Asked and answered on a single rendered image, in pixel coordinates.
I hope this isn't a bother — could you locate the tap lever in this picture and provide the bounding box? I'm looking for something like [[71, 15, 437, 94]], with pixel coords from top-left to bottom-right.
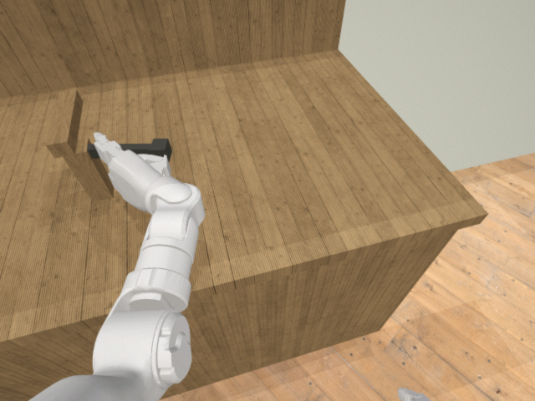
[[87, 139, 172, 162]]

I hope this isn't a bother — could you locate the robot left upper arm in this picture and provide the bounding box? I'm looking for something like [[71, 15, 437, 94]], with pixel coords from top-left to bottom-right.
[[29, 309, 192, 401]]

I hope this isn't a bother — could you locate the counter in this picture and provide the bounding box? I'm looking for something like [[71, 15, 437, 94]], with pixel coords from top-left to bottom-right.
[[0, 0, 488, 401]]

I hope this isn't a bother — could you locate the robot left forearm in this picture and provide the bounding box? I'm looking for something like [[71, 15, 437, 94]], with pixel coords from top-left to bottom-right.
[[93, 176, 205, 370]]

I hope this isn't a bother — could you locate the left robot hand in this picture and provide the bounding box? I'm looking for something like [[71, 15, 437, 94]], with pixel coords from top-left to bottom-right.
[[94, 132, 171, 212]]

